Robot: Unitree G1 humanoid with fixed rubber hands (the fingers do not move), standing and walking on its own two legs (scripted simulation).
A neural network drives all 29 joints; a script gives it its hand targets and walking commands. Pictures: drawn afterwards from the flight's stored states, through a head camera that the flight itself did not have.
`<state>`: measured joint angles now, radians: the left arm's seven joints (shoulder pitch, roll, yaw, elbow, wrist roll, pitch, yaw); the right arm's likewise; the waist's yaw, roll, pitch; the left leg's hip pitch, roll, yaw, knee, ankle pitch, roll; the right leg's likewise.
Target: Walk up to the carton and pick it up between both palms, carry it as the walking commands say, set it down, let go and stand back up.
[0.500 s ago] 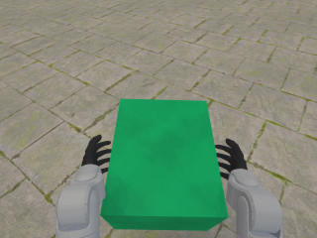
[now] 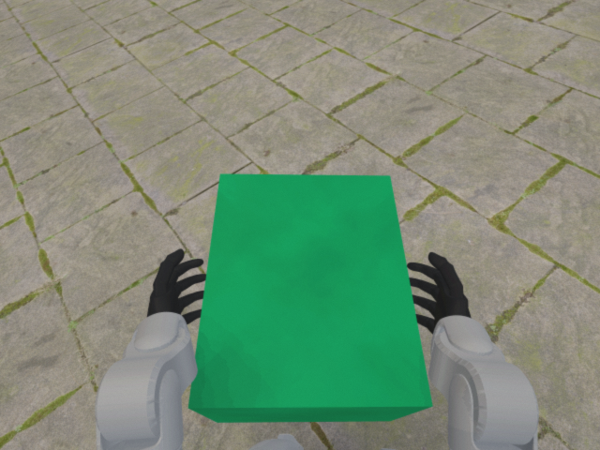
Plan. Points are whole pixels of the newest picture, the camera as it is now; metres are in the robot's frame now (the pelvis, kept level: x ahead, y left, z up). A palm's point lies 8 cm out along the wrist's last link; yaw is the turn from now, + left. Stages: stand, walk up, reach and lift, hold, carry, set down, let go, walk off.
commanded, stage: carry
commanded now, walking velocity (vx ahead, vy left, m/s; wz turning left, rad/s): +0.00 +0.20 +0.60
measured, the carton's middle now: (305, 297) +0.32 -0.01 +0.01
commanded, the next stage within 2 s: none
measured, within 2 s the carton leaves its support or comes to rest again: neither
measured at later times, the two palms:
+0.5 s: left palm out of the picture +0.17 +0.40 +0.04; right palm (200, 311) +0.27 +0.11 +0.09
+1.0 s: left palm out of the picture +0.15 +0.54 +0.10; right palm (77, 367) +0.22 +0.24 +0.09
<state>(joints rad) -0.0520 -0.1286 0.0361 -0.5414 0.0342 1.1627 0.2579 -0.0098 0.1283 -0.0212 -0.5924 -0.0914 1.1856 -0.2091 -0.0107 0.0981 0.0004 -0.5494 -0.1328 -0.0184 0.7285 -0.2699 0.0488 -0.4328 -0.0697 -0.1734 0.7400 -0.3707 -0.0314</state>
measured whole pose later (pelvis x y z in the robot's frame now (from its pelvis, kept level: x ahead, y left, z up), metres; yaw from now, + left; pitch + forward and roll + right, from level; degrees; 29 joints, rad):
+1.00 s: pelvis -0.04 +0.32 +0.02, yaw +17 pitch +3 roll -3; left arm -0.05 -0.13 0.05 -0.41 0.09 1.24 0.20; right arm 0.02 0.13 -0.03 -0.44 -0.08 1.30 -0.21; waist -0.02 0.01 -0.11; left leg -0.29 -0.02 -0.02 0.59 -0.34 0.06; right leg -0.43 -0.05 -0.09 0.79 -0.52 0.04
